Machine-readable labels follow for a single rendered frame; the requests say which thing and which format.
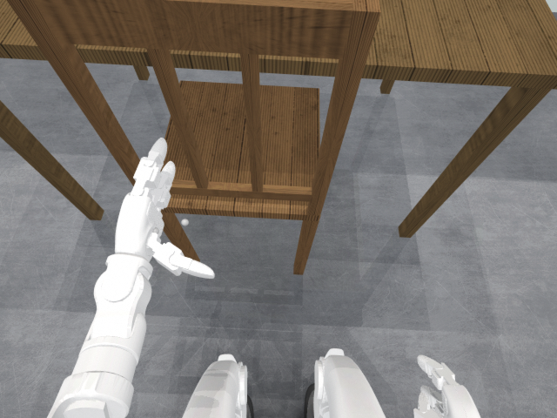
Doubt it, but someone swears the robot left hand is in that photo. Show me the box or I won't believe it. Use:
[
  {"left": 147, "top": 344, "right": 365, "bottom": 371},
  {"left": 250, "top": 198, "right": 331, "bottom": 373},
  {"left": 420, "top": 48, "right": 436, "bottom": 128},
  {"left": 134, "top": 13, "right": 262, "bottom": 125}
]
[{"left": 115, "top": 138, "right": 215, "bottom": 279}]

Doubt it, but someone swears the chair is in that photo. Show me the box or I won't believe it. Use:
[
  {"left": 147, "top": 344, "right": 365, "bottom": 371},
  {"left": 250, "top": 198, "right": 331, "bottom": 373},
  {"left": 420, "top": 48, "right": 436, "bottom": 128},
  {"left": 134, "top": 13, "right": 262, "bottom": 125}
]
[{"left": 7, "top": 0, "right": 381, "bottom": 275}]

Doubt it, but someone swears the robot left thigh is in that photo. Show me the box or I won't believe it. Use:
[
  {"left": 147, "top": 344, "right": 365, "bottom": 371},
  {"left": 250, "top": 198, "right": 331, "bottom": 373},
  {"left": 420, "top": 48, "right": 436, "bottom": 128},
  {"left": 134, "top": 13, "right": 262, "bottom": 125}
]
[{"left": 182, "top": 361, "right": 247, "bottom": 418}]

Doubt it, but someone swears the right robot shin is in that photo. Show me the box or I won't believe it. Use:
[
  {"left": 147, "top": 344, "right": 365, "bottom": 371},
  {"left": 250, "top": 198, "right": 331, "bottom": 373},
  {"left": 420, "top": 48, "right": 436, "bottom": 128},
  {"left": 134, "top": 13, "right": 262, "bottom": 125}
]
[{"left": 313, "top": 348, "right": 344, "bottom": 418}]

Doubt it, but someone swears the robot right hand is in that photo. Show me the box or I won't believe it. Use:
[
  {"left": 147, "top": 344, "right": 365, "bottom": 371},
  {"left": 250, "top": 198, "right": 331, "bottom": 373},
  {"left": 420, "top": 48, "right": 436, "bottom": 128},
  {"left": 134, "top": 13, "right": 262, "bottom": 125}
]
[{"left": 413, "top": 355, "right": 480, "bottom": 418}]

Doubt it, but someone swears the table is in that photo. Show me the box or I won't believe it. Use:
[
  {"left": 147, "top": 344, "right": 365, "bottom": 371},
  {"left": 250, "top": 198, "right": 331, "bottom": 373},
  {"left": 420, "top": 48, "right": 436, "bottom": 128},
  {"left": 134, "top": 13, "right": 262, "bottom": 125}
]
[{"left": 0, "top": 0, "right": 557, "bottom": 238}]

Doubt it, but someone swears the robot left forearm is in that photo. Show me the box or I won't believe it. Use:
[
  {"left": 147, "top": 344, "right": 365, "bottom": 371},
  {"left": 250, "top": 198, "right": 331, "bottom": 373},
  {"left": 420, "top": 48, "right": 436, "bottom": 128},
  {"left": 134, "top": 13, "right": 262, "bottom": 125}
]
[{"left": 47, "top": 253, "right": 153, "bottom": 418}]

